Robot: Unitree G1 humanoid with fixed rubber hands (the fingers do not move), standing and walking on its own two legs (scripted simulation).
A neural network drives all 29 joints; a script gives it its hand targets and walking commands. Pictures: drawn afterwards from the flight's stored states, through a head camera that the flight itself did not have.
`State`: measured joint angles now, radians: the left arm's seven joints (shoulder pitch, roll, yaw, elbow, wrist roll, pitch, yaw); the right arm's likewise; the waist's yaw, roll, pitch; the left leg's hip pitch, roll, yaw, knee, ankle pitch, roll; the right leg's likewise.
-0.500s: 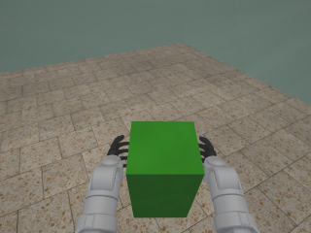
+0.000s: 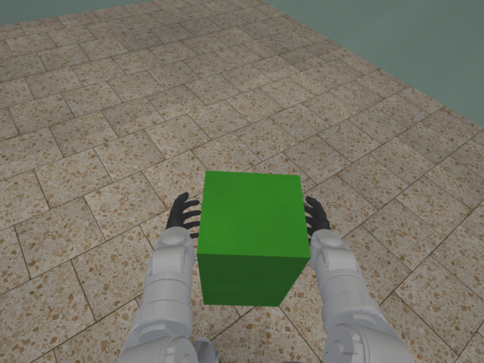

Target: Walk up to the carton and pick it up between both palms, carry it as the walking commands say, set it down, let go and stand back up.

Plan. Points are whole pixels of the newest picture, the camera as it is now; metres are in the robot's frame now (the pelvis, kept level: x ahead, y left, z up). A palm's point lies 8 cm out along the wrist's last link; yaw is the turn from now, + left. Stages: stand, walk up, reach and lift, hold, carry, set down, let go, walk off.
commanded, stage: set down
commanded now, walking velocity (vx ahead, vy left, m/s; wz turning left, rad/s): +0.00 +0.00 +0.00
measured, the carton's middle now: (246, 246) +0.33 -0.01 -0.07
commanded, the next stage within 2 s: none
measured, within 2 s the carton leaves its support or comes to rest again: neither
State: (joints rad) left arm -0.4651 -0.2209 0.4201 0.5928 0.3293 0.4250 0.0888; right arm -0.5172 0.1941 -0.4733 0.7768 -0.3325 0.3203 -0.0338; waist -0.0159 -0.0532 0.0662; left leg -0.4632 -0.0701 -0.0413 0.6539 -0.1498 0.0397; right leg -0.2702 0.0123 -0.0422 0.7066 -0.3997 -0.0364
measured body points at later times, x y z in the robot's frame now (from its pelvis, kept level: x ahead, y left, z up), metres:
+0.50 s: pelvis -0.02 -0.01 -0.03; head +0.19 +0.02 +0.37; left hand +0.34 +0.10 -0.15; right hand +0.34 -0.16 -0.13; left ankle +0.12 +0.07 -0.71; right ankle -0.01 -0.12 -0.71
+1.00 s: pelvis -0.01 -0.02 -0.07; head +0.29 +0.01 +0.26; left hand +0.35 +0.11 -0.25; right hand +0.36 -0.15 -0.24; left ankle +0.12 +0.07 -0.71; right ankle -0.01 -0.13 -0.71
